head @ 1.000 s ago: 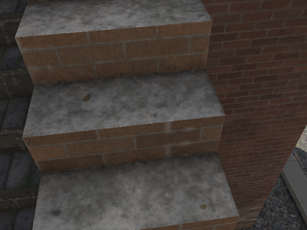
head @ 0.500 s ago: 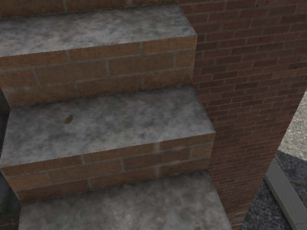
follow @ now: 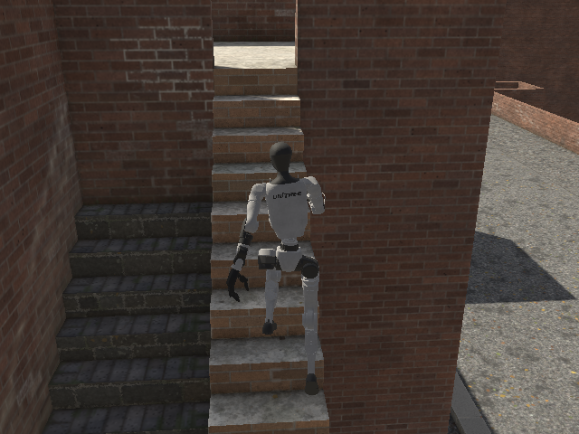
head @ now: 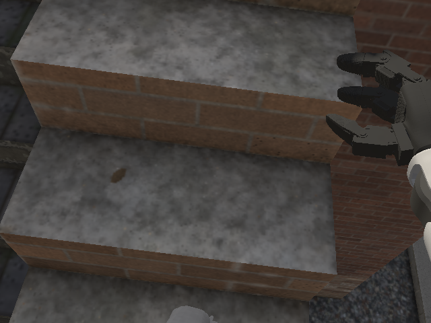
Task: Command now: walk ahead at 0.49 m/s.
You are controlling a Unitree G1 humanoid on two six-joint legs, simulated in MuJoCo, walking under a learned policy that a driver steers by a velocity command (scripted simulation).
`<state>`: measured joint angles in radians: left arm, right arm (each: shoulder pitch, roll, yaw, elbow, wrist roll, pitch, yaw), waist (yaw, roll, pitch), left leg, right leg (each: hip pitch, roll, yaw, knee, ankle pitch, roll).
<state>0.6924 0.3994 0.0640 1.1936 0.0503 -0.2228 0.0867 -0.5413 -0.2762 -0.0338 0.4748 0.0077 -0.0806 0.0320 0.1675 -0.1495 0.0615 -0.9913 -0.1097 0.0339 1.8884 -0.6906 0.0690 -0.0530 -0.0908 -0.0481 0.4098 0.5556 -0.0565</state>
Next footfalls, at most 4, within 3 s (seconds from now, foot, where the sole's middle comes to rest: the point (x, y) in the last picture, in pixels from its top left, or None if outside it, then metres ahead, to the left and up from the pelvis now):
0.22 left None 0.01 0.03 -0.58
0.30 right None -0.13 -0.08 -0.66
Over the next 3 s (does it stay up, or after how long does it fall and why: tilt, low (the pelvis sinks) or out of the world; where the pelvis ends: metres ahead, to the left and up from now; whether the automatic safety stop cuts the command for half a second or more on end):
falls after 0.76 s (out of the world)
